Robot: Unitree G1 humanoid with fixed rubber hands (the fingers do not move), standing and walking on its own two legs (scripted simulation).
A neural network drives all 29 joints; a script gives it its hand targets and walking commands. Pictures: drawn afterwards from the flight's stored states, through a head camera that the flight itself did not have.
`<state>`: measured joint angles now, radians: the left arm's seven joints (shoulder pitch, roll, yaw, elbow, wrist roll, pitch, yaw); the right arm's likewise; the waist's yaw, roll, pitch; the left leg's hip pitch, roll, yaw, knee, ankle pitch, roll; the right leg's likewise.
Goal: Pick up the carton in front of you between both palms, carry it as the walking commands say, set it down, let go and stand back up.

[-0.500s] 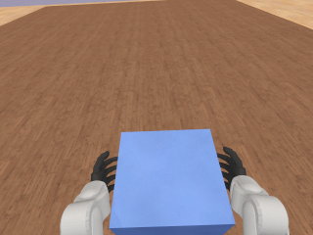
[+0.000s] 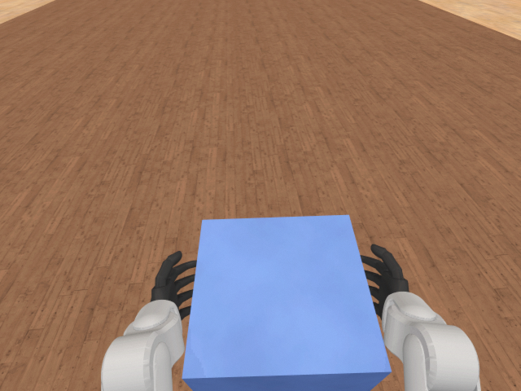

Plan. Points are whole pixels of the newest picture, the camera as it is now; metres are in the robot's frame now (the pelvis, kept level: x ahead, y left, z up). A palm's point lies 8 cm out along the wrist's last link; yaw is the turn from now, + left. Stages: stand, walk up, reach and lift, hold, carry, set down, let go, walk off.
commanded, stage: carry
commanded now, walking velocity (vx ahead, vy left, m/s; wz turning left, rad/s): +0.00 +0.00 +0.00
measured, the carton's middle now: (278, 320) +0.24 +0.00 +0.02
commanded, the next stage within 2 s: hold in 0.86 s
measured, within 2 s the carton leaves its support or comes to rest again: neither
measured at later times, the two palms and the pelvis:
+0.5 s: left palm (172, 317) +0.23 +0.15 +0.06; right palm (383, 310) +0.23 -0.15 +0.06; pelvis -0.03 +0.00 +0.00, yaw +0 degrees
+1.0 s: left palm (176, 309) +0.25 +0.15 +0.04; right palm (376, 302) +0.25 -0.15 +0.04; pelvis -0.03 +0.00 +0.01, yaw +1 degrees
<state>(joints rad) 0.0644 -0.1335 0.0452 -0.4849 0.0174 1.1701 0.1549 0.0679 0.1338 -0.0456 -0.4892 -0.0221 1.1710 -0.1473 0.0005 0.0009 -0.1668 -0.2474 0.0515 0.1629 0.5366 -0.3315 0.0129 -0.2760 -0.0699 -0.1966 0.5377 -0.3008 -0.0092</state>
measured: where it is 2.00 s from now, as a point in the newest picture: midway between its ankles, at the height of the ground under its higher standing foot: outside the picture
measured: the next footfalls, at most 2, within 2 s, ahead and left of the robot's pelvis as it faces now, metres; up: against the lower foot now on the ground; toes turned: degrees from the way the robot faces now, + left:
none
